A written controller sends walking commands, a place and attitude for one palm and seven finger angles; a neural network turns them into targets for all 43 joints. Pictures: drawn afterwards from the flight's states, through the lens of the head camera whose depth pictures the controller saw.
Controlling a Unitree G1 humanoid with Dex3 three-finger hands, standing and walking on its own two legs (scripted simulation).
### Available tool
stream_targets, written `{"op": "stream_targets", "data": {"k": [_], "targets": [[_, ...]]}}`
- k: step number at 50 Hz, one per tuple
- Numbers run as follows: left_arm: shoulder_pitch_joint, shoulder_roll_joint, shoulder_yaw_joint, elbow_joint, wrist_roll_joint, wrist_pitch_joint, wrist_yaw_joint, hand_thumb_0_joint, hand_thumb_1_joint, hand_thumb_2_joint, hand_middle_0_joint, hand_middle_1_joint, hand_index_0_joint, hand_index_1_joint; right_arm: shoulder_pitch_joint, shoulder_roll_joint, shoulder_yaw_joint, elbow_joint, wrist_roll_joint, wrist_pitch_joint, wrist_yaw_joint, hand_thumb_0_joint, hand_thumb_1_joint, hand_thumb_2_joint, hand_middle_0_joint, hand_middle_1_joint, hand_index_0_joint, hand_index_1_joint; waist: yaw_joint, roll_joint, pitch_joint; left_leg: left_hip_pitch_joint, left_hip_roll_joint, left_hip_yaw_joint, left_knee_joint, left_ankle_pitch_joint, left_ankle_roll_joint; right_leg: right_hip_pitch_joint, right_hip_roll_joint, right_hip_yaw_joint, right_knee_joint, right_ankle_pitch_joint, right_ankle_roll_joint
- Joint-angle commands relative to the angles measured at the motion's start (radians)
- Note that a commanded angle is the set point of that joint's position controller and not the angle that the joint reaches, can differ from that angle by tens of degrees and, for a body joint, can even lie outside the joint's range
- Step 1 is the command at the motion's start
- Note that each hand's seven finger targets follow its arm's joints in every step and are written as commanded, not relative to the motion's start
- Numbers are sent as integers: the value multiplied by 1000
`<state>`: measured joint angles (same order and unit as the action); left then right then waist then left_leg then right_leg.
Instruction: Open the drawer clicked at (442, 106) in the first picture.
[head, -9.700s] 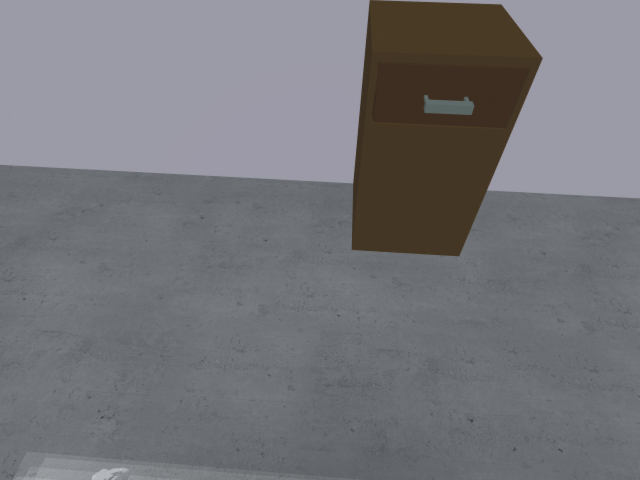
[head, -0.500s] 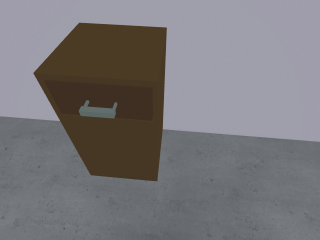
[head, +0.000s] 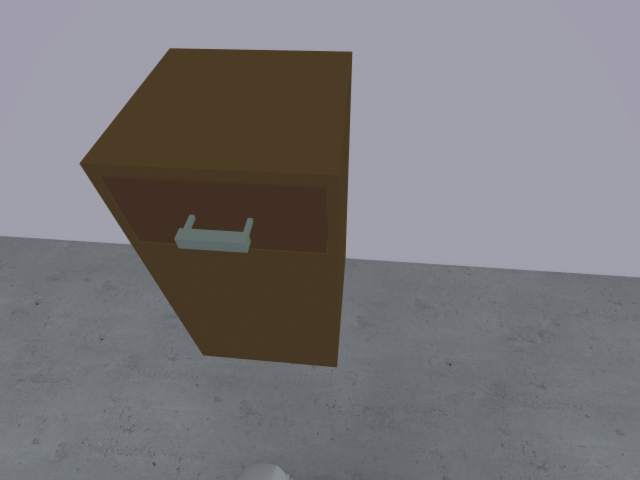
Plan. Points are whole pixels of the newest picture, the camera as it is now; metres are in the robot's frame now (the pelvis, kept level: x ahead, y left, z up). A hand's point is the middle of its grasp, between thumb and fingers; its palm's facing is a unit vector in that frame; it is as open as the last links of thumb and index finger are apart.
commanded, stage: shuffle to correct the standing spot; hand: left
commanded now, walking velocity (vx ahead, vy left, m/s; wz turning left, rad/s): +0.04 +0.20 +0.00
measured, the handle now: (216, 230) +0.53 +0.24 -0.07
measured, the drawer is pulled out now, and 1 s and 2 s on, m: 0.00 0.00 0.00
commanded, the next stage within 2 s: come to a stop and stand still in 0.02 s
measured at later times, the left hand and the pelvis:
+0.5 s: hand out of the picture +0.06 +0.24 -0.17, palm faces +0.02 -0.97 -0.22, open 7.3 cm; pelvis +0.04 +0.06 -0.01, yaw -1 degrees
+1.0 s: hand out of the picture +0.04 +0.24 -0.18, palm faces +0.01 -0.98 -0.20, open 7.3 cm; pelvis +0.03 +0.07 +0.00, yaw -1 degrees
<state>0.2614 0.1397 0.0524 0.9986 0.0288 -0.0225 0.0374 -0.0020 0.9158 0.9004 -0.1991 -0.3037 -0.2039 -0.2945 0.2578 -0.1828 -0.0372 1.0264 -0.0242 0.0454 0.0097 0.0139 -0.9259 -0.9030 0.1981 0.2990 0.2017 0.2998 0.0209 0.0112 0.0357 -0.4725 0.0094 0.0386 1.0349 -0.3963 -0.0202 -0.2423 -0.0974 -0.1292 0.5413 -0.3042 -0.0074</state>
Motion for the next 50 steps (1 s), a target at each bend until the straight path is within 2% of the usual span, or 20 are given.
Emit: {"op": "stream_targets", "data": {"k": [1, 4, 6, 7, 8, 10, 13, 16, 20, 23, 26, 31, 36, 37, 38, 39, 41, 43, 47, 50], "targets": [[31, 233, 55, -49, 11, -3, -2, 0, 900, 900, -200, -300, -200, -300, -1, -21, -5, -89, 11, -14, 13, 0, -900, -900, 200, 300, 200, 300, -1, -185, 14, 51, 26, 45, -203, 81, -20, -59, -228, 144, -237, 261, -132], [37, 268, 66, -47, 11, 10, -8, 0, 900, 900, -200, -300, -200, -300, -16, -44, -9, -107, 13, -26, 11, 0, -900, -900, 200, 300, 200, 300, 9, -181, -4, 146, -6, 90, -364, 103, -21, -47, -217, 150, -178, 223, -111], [15, 267, 68, -51, 8, 25, -10, 0, 900, 900, -200, -300, -200, -300, 65, -71, -13, -93, 12, -34, 6, 0, -900, -900, 200, 300, 200, 300, -31, -143, -30, 311, -15, 115, -529, 190, -20, -112, -180, 118, -60, 146, -72], [31, 221, 58, -58, 6, 36, -12, 0, 900, 900, -200, -300, -200, -300, 112, -113, -20, -82, 6, -42, -1, 0, -900, -900, 200, 300, 200, 300, -47, 4, -58, 395, 43, 67, -585, 236, -5, -153, -110, 68, 82, 46, -45], [56, 131, 41, -71, -2, 46, -15, 0, 900, 900, -200, -300, -200, -300, 155, -202, -38, -84, -8, -51, -7, 0, -900, -900, 200, 300, 200, 300, -55, 285, -63, 402, 274, -260, -697, 328, 93, -290, 30, -18, 303, -266, 12], [63, 75, 12, -81, 0, 41, -11, 0, 900, 900, -200, -300, -200, -300, 127, -204, -33, -100, -14, -49, -23, 0, -900, -900, 200, 300, 200, 300, -42, 167, -54, 213, 375, -396, -799, 145, 236, -261, 35, 94, 524, -317, -18], [93, 64, -4, -7, -5, 24, -26, 0, 900, 900, -200, -300, -200, -300, -28, -116, 1, -98, -10, -72, -34, 0, -900, -900, 200, 300, 200, 300, 3, 194, -57, 189, 258, -200, -767, 325, 185, -168, 16, 112, 419, -155, -4], [82, 68, -16, 12, -16, 26, -26, 0, 900, 900, -200, -300, -200, -300, 5, -128, 0, -63, -6, -68, -45, 0, -900, -900, 200, 300, 200, 300, -20, 154, -82, 278, 265, -148, -702, 621, 189, -87, 45, 89, 197, -157, 11], [141, 103, -6, 20, -6, 22, -20, 0, 900, 900, -200, -300, -200, -300, 15, -121, -16, -44, 5, -51, -48, 0, -900, -900, 200, 300, 200, 300, 3, 26, -75, 220, 214, -110, -597, 497, 123, 64, 54, 118, -97, 111, -2], [106, 171, 4, 3, -3, 8, -13, 0, 900, 900, -200, -300, -200, -300, 23, -48, -2, -47, 14, -38, -45, 0, -900, -900, 200, 300, 200, 300, -29, -256, -73, 157, 40, 31, -471, 118, 22, 59, -121, 290, -149, 513, -87], [56, 128, -9, 0, -8, 8, -5, 0, 900, 900, -200, -300, -200, -300, 39, -20, 6, -12, 13, -30, -46, 0, -900, -900, 200, 300, 200, 300, -48, -155, -41, 203, 41, -8, -441, 81, 18, 5, -119, 254, -150, 525, -140], [66, 91, -18, 25, -21, 12, -9, 0, 900, 900, -200, -300, -200, -300, 34, -37, 27, 40, 9, -56, -47, 0, -900, -900, 200, 300, 200, 300, -11, 70, 22, 243, 116, -85, -661, 323, 45, 3, 10, 173, -151, 171, -42], [85, 87, -30, 68, -23, 5, -11, 0, 900, 900, -200, -300, -200, -300, 61, -25, 36, 68, 10, -58, -47, 0, -900, -900, 200, 300, 200, 300, -9, 14, 37, 237, 95, -72, -693, 234, 36, 36, 0, 183, -218, 101, -44], [179, 137, -25, 89, -6, -13, 37, 0, 900, 900, -200, -300, -200, -300, -52, -82, 14, -1, 21, -65, -39, 0, -900, -900, 200, 300, 200, 300, 37, -58, 98, 150, 81, -5, -428, 162, 0, 10, -82, 284, -224, 591, 36], [121, 174, -28, 38, -6, -25, 30, 0, 900, 900, -200, -300, -200, -300, 28, -13, 20, -30, 19, -46, -31, 0, -900, -900, 200, 300, 200, 300, -35, -91, 15, 132, 50, -31, -341, 10, 17, 28, -156, 329, -254, 420, -6], [84, 159, -32, 12, -4, -28, 24, 0, 900, 900, -200, -300, -200, -300, 54, -18, 16, -27, 16, -42, -24, 0, -900, -900, 200, 300, 200, 300, -46, -52, -17, 146, 58, -34, -289, -9, 21, -8, -145, 305, -263, 248, -84], [38, 165, -26, -18, -7, -32, 21, 0, 900, 900, -200, -300, -200, -300, 107, -1, 22, -31, 12, -45, -16, 0, -900, -900, 200, 300, 200, 300, -66, -54, -70, 195, 38, 0, -364, 39, 28, 4, -111, 261, -236, 159, -140], [39, 142, -31, -13, -10, -26, 17, 0, 900, 900, -200, -300, -200, -300, 141, -9, 25, -23, 10, -53, -22, 0, -900, -900, 200, 300, 200, 300, -72, -76, -32, 268, 37, -2, -491, 98, 32, -53, -80, 243, -211, 89, -123], [82, 97, -43, 11, -19, -9, 7, 0, 900, 900, -200, -300, -200, -300, 130, -42, 36, -7, 5, -77, -32, 0, -900, -900, 200, 300, 200, 300, -23, 109, 27, 190, 116, -117, -636, 286, 77, 20, 27, 156, -102, 102, -54], [96, 95, -50, 32, -20, -5, 3, 0, 900, 900, -200, -300, -200, -300, 118, -50, 41, -4, 8, -77, -37, 0, -900, -900, 200, 300, 200, 300, -17, 14, 40, 178, 106, -104, -661, 221, 74, 53, 21, 157, -117, 98, -46]]}}
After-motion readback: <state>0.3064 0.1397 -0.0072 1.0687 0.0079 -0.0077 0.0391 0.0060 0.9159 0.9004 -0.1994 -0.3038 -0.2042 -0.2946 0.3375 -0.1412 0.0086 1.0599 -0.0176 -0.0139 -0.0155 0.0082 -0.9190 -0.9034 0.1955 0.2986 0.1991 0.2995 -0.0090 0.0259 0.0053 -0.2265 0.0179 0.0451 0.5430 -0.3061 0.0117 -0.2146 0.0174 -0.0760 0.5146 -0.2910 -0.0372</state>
